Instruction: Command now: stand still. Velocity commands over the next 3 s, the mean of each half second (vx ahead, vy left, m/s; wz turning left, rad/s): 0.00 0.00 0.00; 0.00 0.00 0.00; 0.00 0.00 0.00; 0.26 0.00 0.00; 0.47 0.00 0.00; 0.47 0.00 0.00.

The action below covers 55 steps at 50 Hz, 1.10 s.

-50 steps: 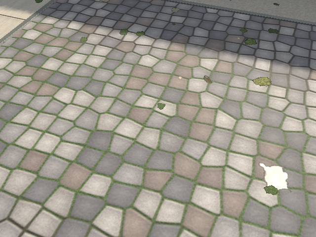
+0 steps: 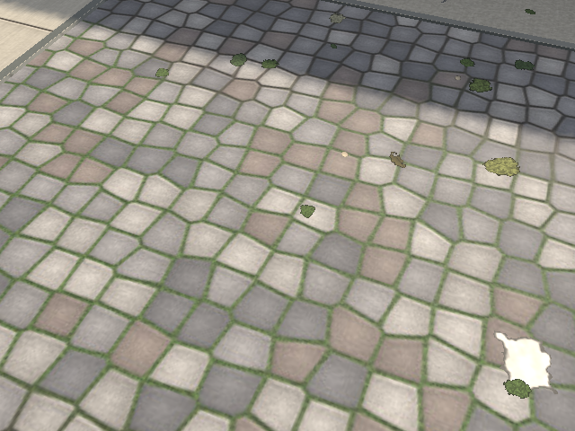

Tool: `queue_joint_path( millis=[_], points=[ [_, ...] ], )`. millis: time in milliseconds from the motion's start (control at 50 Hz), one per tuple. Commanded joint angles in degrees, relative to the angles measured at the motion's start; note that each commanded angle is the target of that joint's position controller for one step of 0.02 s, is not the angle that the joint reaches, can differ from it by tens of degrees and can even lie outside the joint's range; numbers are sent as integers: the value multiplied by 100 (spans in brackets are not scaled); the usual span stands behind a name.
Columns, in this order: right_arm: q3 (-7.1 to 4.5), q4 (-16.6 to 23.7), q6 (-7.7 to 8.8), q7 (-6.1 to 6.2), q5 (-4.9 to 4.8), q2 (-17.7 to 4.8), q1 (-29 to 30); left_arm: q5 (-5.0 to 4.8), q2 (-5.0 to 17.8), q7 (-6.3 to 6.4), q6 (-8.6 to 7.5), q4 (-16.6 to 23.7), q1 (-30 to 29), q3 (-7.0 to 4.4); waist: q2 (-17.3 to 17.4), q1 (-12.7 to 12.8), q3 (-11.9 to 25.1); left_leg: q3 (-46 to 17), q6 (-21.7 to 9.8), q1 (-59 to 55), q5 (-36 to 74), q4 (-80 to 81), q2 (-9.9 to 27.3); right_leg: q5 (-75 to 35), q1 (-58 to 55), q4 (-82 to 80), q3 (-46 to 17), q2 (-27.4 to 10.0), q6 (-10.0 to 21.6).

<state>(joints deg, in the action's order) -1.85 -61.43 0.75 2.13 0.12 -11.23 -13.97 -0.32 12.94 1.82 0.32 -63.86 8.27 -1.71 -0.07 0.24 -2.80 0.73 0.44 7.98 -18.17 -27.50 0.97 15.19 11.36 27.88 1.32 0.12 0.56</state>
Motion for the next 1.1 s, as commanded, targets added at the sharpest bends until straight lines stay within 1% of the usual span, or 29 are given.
queue_joint_path(
  millis=[20, 200, 560, 1100],
  points=[
    [-95, 89, 29, 16, -2, -582, -301, 0, 537, 29, -20, 132, 58, -79, 66, -9, 235, -130, -115, 238, 1732, 402, 169, -1653, -351, -244, -173, -187, 154],
    [-78, 7, 14, 29, 4, -507, -377, 2, 513, 60, 7, 48, 141, -83, 60, -1, 93, -93, -115, 352, 1395, 493, 126, -1407, -292, -309, -184, -198, 121],
    [-43, -95, 16, 58, 3, -374, -606, 9, 360, 79, -14, -44, 400, -63, 33, -7, -41, -59, -119, 533, 802, 582, 77, -904, -93, -417, -196, -193, 102],
    [-6, -105, 30, 63, -14, -243, -914, 1, 216, 89, -46, -4, 792, -34, 24, -11, -85, -58, -137, 657, 710, 554, 61, -812, 33, -412, -209, -191, 117]
  ],
)
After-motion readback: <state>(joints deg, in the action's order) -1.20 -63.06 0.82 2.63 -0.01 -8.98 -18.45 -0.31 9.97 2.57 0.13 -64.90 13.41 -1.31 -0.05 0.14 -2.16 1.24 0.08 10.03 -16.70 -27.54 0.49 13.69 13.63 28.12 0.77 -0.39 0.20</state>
